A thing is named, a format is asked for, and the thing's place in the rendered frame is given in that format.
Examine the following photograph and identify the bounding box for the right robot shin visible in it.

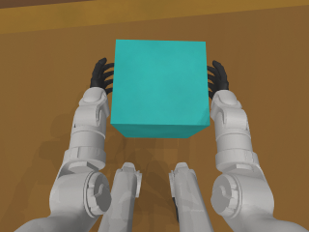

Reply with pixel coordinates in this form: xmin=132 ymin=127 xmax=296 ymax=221
xmin=174 ymin=162 xmax=198 ymax=206

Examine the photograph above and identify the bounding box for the robot left forearm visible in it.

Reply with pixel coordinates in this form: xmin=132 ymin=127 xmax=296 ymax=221
xmin=49 ymin=87 xmax=110 ymax=208

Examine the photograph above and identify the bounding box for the robot left upper arm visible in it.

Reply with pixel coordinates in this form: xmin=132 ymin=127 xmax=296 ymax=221
xmin=14 ymin=170 xmax=112 ymax=232

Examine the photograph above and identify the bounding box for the robot right forearm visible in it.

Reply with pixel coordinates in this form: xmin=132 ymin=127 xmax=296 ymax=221
xmin=210 ymin=90 xmax=274 ymax=207

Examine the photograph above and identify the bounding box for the left robot hand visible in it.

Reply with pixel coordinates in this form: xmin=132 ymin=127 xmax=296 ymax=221
xmin=90 ymin=57 xmax=115 ymax=95

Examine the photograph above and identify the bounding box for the robot right upper arm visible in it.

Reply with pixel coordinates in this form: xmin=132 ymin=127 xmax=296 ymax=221
xmin=211 ymin=172 xmax=309 ymax=232

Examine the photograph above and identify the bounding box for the carton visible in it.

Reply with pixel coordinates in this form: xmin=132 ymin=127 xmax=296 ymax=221
xmin=110 ymin=39 xmax=211 ymax=138

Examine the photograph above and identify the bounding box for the robot right thigh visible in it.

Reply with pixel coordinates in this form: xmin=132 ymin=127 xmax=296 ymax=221
xmin=168 ymin=166 xmax=214 ymax=232

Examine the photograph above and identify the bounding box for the right robot hand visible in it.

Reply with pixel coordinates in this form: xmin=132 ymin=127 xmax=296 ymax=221
xmin=207 ymin=60 xmax=229 ymax=100

